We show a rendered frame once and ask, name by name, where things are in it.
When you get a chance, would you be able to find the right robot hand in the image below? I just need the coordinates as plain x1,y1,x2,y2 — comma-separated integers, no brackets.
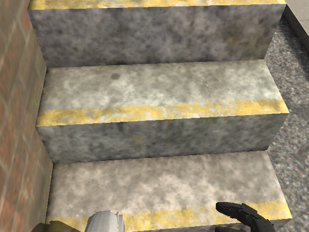
214,202,276,232

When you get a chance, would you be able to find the left robot thigh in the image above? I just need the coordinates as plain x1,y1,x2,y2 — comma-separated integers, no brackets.
84,211,125,232

